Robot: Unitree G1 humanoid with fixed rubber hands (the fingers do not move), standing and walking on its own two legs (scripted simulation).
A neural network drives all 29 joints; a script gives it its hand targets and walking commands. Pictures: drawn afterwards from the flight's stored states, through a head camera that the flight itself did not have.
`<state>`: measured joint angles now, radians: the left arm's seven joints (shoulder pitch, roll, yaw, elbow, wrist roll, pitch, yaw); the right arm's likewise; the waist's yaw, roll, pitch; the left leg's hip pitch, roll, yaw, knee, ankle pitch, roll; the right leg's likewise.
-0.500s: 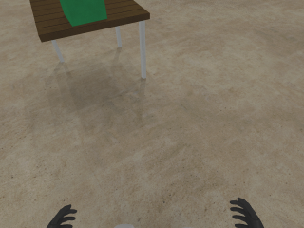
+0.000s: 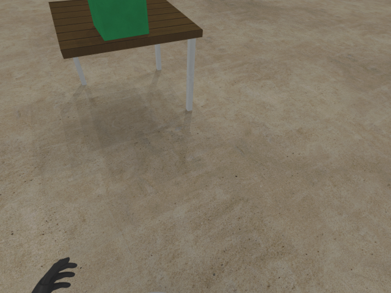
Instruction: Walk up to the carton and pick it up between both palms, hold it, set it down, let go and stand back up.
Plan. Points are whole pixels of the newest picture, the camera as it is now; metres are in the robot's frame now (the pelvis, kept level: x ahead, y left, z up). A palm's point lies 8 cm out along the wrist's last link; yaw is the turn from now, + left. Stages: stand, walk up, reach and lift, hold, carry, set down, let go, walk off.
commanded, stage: walk up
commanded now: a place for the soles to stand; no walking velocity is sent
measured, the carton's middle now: (117, 7) +1.48 +0.50 +0.02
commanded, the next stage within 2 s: none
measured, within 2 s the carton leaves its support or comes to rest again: neither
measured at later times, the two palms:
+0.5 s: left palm (47, 250) +0.20 +0.33 -0.05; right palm (330, 263) +0.21 -0.28 -0.07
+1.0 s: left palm (47, 217) +0.28 +0.38 -0.07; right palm (304, 239) +0.27 -0.25 -0.09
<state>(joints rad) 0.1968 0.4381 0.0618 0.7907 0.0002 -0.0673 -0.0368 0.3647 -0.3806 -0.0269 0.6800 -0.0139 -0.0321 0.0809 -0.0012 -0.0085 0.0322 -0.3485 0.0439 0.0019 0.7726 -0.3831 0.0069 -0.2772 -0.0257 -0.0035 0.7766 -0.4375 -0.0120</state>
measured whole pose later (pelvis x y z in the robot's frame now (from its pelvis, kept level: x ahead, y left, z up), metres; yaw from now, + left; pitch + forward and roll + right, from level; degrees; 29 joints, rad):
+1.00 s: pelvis +0.20 +0.05 +0.01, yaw +6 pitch -1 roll +2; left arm 0.19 0.43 0.06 0.79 0.00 -0.08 -0.04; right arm 0.44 -0.38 -0.03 0.68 -0.02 -0.07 0.04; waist 0.00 -0.03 0.07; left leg -0.35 -0.04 -0.01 0.83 -0.38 0.02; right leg -0.42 -0.03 -0.02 0.71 -0.25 -0.02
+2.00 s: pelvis +0.42 +0.14 +0.00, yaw +13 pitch -1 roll +1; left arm 0.20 0.44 0.06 0.80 0.00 -0.04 -0.06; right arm 0.45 -0.39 -0.03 0.68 -0.02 -0.11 0.01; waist 0.00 -0.08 0.05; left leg -0.40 -0.02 -0.03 0.74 -0.32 -0.01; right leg -0.48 -0.07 -0.07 1.08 -0.49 -0.03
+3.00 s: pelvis +0.61 +0.08 -0.04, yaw +20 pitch -4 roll +5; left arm 0.21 0.49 0.12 0.79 0.00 0.03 -0.08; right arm 0.41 -0.39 -0.03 0.69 -0.02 -0.07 -0.10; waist 0.00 -0.11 0.10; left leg -0.50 0.02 -0.10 1.13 -0.48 -0.02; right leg -0.52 -0.07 -0.15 1.09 -0.52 -0.09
